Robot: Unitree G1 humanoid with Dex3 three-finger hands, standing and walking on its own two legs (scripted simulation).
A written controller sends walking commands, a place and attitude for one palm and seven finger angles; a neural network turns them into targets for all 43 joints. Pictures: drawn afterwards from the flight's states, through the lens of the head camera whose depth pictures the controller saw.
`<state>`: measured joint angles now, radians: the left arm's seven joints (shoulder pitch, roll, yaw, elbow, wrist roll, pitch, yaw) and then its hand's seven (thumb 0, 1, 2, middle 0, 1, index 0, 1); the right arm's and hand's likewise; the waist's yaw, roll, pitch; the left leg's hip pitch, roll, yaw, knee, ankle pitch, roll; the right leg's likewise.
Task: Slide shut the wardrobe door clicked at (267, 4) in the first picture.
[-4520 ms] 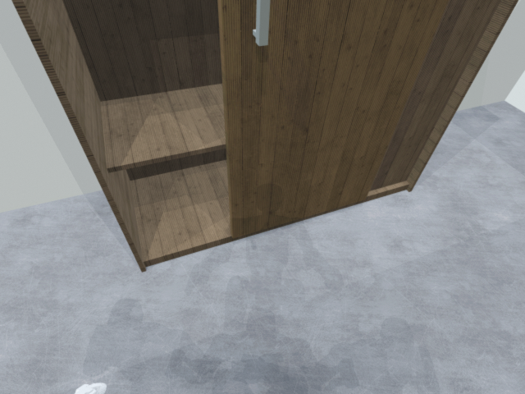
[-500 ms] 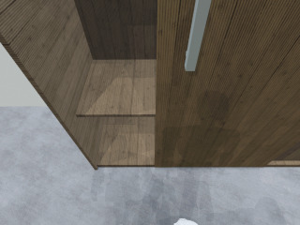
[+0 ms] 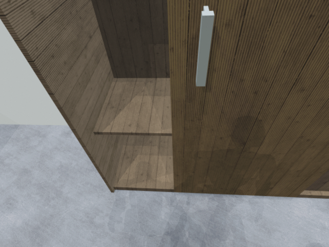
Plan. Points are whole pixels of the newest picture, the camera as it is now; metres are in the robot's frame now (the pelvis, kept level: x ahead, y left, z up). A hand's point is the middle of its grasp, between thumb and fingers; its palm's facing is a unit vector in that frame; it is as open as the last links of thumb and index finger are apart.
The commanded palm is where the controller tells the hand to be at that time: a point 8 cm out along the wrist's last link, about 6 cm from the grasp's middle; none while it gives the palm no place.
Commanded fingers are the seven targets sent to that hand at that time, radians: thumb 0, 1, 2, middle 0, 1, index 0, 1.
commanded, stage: come to a stop and stand still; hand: right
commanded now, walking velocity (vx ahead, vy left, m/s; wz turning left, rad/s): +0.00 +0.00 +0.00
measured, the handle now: (203, 48) +0.52 -0.06 +0.23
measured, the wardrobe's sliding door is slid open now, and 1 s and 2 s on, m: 0.39 0.39 0.39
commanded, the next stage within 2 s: look again from close up in 1.20 s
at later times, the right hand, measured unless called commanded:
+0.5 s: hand out of the picture -0.05 -0.08 -0.18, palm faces +0.06 +0.99 -0.13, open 7.4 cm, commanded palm none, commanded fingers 0.00 -0.90 -0.90 0.20 0.30 0.20 0.30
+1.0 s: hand out of the picture -0.01 -0.15 -0.19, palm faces +0.04 +0.97 -0.22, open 7.4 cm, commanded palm none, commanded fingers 0.00 -0.90 -0.90 0.20 0.30 0.20 0.30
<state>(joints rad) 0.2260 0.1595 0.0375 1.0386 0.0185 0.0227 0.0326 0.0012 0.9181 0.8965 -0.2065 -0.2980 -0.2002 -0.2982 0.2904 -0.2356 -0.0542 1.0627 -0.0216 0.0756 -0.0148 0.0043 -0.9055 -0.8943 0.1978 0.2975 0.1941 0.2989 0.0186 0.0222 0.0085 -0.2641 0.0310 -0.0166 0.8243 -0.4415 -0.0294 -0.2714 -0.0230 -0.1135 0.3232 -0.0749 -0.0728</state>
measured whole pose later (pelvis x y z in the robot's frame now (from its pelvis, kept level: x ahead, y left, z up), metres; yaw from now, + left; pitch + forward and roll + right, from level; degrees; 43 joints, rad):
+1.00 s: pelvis -0.02 +0.03 -0.01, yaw -1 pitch -1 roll +0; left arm 0.27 0.17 -0.01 1.07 0.02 -0.01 0.03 0.02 0.94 0.90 -0.20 -0.30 -0.19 -0.30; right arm 0.30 -0.17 0.01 1.06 -0.01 -0.01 -0.04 0.00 -0.90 -0.89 0.20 0.30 0.20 0.30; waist 0.00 -0.01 0.00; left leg -0.15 0.01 0.05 0.52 -0.35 0.01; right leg -0.23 0.00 -0.05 0.52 -0.28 -0.02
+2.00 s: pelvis +0.01 +0.04 -0.01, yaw -1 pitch +1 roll -1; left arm 0.25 0.16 -0.02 1.13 0.01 -0.02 0.04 0.01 0.92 0.90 -0.20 -0.30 -0.20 -0.30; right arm 0.30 -0.15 0.01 1.11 -0.01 -0.02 -0.04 0.00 -0.90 -0.89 0.20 0.30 0.20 0.30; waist -0.01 0.01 0.02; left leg -0.12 0.01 0.05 0.47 -0.36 0.02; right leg -0.18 0.01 -0.05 0.45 -0.28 -0.01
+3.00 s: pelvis -0.06 +0.06 -0.05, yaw -2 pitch +4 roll -1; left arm 0.17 0.27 0.04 0.48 -0.03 -0.21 0.08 0.01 0.91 0.90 -0.20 -0.30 -0.20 -0.30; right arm 0.43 -0.19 -0.15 0.03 0.27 -0.31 0.28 0.01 -0.54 -0.74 0.23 0.53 0.23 0.53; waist -0.02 -0.01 -0.09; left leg -0.48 0.00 0.09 0.85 -0.46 0.06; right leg -0.55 -0.03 -0.01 0.83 -0.36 0.02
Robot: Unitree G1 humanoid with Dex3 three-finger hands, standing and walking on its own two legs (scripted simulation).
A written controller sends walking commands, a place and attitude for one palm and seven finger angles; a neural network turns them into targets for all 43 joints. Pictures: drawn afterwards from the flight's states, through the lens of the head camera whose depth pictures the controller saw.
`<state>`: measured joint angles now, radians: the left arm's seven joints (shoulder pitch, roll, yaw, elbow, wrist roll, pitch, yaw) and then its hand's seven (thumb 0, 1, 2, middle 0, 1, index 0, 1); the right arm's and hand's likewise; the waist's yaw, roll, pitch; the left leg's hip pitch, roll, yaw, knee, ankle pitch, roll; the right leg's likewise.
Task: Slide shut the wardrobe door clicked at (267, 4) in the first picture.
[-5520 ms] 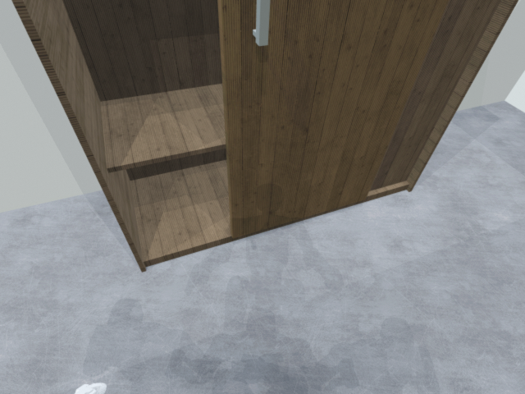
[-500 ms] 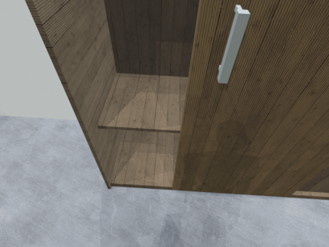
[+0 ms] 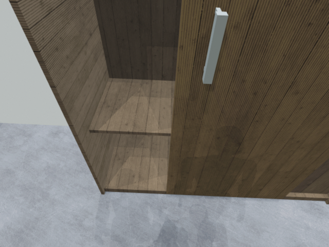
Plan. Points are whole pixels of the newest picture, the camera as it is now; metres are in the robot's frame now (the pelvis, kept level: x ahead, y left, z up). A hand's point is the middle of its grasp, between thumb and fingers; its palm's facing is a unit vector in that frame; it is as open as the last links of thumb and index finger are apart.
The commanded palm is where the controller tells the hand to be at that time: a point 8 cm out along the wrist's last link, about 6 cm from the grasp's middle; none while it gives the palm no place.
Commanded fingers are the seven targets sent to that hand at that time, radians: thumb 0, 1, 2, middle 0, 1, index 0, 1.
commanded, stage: come to a stop and stand still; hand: right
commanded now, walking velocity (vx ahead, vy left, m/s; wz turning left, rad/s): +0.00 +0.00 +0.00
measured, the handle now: (212, 47) +0.54 -0.08 +0.24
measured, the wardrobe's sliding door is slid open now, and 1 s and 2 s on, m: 0.39 0.39 0.39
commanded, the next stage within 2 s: look again from close up in 0.20 s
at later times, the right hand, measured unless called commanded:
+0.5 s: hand out of the picture +0.00 -0.17 -0.17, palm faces +0.02 +0.98 -0.18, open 7.4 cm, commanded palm none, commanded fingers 0.00 -0.90 -0.90 0.20 0.30 0.20 0.30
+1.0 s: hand out of the picture +0.02 -0.16 -0.17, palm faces +0.03 +0.98 -0.20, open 7.4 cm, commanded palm none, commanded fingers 0.00 -0.90 -0.90 0.20 0.30 0.20 0.30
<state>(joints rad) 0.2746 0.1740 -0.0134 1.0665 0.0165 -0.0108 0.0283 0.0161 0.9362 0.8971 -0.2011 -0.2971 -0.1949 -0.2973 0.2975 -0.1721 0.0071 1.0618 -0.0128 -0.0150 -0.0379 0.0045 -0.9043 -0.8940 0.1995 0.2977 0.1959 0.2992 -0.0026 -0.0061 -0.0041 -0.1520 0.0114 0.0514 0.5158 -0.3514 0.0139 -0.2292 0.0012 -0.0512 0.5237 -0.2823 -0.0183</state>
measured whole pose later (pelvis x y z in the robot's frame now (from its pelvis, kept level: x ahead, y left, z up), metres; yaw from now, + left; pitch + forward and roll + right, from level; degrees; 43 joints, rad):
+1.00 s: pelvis +0.03 +0.01 +0.00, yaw +0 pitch +1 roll -1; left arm 0.25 0.16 -0.02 1.13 0.01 -0.02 0.04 0.01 0.92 0.90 -0.20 -0.30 -0.20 -0.30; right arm 0.30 -0.15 0.01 1.11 -0.01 -0.02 -0.04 0.00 -0.90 -0.89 0.20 0.30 0.20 0.30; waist -0.01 0.01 0.02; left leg -0.12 0.01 0.05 0.47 -0.36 0.02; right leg -0.18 0.01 -0.05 0.45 -0.28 -0.01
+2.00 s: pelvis -0.04 +0.03 -0.04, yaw -1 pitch +4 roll -1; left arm 0.17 0.27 0.04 0.48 -0.03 -0.21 0.08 0.01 0.91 0.90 -0.20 -0.30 -0.20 -0.30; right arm 0.43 -0.19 -0.15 0.03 0.27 -0.31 0.28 0.01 -0.54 -0.74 0.23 0.53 0.23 0.53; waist -0.02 -0.01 -0.09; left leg -0.48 0.00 0.09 0.85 -0.46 0.06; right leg -0.55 -0.03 -0.01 0.83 -0.36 0.02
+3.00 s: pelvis -0.03 +0.01 +0.01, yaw -3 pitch -4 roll +0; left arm 0.17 0.26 -0.12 0.64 -0.08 -0.25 0.09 0.02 0.90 0.90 -0.21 -0.30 -0.20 -0.30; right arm -0.17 -0.52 -0.47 0.01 0.34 0.26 0.46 -0.01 0.49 -0.30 0.30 1.19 0.30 1.19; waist -0.08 -0.07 -0.02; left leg -0.09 0.01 0.10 0.44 -0.27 0.02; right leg -0.19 0.00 0.00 0.46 -0.19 -0.01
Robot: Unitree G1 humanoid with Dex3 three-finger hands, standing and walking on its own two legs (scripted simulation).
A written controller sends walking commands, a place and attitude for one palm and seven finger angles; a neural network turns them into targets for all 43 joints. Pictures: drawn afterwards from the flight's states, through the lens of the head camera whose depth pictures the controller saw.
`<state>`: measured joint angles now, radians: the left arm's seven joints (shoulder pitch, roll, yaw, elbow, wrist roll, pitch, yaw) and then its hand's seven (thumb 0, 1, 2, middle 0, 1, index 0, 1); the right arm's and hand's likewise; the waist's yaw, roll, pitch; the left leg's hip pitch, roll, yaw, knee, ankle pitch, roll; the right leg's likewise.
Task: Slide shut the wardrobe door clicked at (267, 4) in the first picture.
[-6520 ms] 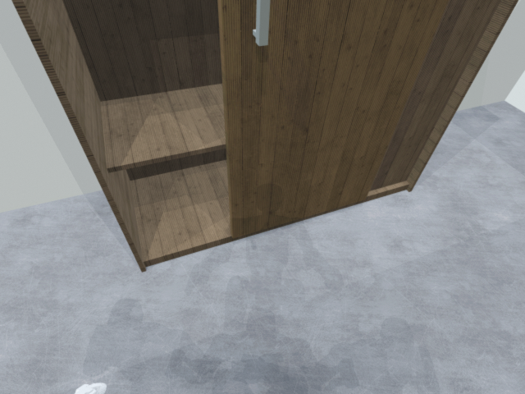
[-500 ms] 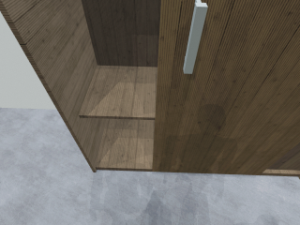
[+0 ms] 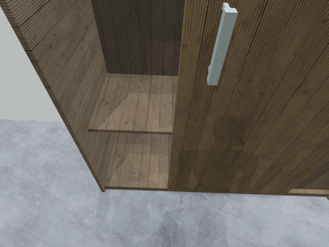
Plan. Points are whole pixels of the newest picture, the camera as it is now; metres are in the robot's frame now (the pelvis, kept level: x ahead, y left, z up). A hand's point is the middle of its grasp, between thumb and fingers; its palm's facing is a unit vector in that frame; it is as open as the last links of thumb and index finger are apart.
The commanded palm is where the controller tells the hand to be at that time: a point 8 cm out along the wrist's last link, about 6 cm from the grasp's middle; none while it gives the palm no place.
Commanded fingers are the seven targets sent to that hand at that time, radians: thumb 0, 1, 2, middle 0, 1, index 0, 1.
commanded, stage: look again from close up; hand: right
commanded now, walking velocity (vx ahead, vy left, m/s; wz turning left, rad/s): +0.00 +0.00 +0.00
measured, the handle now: (218, 46) +0.51 -0.09 +0.24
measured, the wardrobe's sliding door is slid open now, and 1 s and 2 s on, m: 0.39 0.39 0.39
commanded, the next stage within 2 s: raise the hand with hooked fingers in 0.42 s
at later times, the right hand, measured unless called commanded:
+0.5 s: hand out of the picture -0.02 -0.15 -0.17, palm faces +0.05 +0.98 -0.20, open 7.4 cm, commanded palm none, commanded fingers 0.00 -0.90 -0.90 0.20 0.30 0.20 0.30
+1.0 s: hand out of the picture +0.12 -0.17 +0.01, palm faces +0.05 +1.00 -0.01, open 8.9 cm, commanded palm +0.12 -0.23 +0.03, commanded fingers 0.00 -0.32 -0.65 0.24 0.68 0.24 0.68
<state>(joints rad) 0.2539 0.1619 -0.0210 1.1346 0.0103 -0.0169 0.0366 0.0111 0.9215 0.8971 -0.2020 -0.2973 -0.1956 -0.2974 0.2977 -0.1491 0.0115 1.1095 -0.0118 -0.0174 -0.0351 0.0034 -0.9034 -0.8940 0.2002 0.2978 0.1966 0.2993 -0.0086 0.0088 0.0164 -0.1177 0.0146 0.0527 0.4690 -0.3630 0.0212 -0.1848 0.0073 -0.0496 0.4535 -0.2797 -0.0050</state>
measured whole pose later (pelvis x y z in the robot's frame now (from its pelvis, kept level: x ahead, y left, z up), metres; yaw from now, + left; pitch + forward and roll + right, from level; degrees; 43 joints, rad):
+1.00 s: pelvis -0.06 +0.02 -0.04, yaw -1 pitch +4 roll -1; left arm 0.17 0.27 0.04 0.48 -0.03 -0.21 0.08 0.01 0.91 0.90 -0.20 -0.30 -0.20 -0.30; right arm 0.43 -0.19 -0.15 0.03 0.27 -0.31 0.28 0.01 -0.54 -0.74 0.23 0.53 0.23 0.53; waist -0.02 -0.01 -0.09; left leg -0.48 0.00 0.09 0.85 -0.46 0.06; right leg -0.55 -0.03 -0.01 0.83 -0.36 0.02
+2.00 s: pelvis -0.06 +0.00 +0.00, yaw -3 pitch -4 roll +0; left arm 0.17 0.26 -0.12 0.64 -0.08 -0.25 0.09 0.02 0.90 0.90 -0.21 -0.30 -0.20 -0.30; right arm -0.17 -0.52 -0.47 0.01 0.34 0.26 0.46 -0.01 0.49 -0.30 0.30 1.19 0.30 1.19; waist -0.08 -0.07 -0.02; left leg -0.09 0.01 0.10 0.44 -0.27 0.02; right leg -0.19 0.00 0.00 0.46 -0.19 -0.01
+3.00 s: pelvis -0.06 +0.00 +0.00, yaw -3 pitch -3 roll +0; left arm 0.17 0.29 -0.11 0.65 -0.10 -0.23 0.08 0.02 0.90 0.90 -0.20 -0.30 -0.20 -0.30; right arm -0.42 -0.52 -0.41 0.18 0.30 0.32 0.46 -0.01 0.51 -0.29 0.30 1.20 0.30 1.20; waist -0.06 -0.08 -0.02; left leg -0.11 0.01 0.11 0.45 -0.28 0.03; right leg -0.20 0.01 0.01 0.45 -0.19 -0.01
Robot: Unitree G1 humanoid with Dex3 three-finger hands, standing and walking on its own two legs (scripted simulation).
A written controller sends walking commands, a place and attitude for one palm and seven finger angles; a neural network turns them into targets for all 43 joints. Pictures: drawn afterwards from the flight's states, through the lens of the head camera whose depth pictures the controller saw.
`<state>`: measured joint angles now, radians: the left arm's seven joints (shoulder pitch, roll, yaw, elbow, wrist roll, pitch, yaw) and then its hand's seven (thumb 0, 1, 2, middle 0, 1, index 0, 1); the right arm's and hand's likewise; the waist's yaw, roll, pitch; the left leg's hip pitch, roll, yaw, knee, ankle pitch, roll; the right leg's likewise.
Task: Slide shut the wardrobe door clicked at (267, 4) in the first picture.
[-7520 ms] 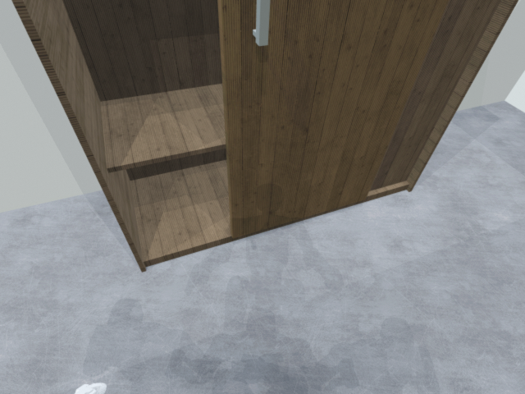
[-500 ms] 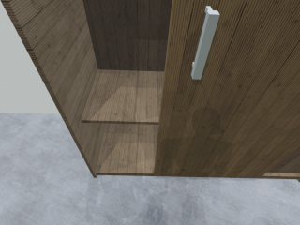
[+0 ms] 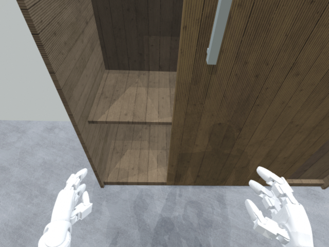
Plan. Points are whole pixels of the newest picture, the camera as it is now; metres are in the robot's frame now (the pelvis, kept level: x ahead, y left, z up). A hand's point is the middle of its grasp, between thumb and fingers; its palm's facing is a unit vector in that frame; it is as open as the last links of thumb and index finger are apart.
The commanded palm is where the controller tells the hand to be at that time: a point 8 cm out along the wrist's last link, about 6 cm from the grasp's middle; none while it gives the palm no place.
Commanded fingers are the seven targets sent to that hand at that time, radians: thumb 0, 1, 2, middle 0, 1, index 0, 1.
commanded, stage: raise the hand with hooked fingers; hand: right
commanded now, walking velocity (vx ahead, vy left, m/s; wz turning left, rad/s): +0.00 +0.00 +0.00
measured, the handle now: (216, 26) +0.58 -0.10 +0.28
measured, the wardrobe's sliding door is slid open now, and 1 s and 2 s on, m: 0.39 0.39 0.39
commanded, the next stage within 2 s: move the hooked fingers beside the handle in 1.62 s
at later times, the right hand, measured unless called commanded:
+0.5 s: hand (310, 169) +0.24 -0.25 +0.16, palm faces +0.00 +1.00 -0.09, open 12.0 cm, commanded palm +0.21 -0.30 +0.18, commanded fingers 0.00 0.27 -0.40 0.28 1.05 0.28 1.05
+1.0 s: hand out of the picture +0.26 -0.30 +0.27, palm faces +0.07 +0.98 -0.16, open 14.0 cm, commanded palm +0.23 -0.34 +0.28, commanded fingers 0.00 0.50 -0.30 0.30 1.20 0.30 1.20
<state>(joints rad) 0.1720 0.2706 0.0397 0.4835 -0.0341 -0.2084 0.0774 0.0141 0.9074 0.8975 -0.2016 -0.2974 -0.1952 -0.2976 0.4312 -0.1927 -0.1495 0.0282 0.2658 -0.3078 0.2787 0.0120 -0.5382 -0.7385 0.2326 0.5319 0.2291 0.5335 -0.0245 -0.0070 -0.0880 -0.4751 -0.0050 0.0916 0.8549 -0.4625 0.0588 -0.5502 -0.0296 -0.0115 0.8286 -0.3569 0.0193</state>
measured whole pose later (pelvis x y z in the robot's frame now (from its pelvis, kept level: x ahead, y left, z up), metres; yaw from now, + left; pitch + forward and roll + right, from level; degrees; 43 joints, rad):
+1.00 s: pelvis +0.00 -0.02 +0.04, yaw -2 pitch -4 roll +0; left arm 0.17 0.26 -0.12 0.64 -0.08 -0.25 0.09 0.02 0.90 0.90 -0.21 -0.30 -0.20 -0.30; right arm -0.17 -0.52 -0.47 0.01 0.34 0.26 0.46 -0.01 0.49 -0.30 0.30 1.19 0.30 1.19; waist -0.08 -0.07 -0.02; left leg -0.09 0.01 0.10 0.44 -0.27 0.02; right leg -0.19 0.00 0.00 0.46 -0.19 -0.01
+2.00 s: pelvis +0.01 -0.02 +0.04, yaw -2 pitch -3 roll +0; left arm 0.17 0.29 -0.11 0.65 -0.10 -0.23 0.08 0.02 0.90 0.90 -0.20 -0.30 -0.20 -0.30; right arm -0.42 -0.52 -0.41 0.18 0.30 0.32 0.46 -0.01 0.51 -0.29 0.30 1.20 0.30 1.20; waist -0.06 -0.08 -0.02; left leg -0.11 0.01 0.11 0.45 -0.28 0.03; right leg -0.20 0.01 0.01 0.45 -0.19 -0.01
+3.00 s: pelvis +0.02 -0.02 +0.04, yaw +1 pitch +0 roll +0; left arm 0.28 0.29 -0.06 0.70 -0.08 -0.16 0.08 0.02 0.90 0.90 -0.20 -0.30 -0.20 -0.30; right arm -0.85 -0.45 -0.31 0.73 0.19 0.21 0.25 -0.01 0.51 -0.30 0.30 1.20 0.30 1.20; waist 0.04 -0.06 -0.03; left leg -0.16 0.00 0.06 0.44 -0.28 0.03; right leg -0.23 -0.01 -0.04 0.43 -0.20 -0.01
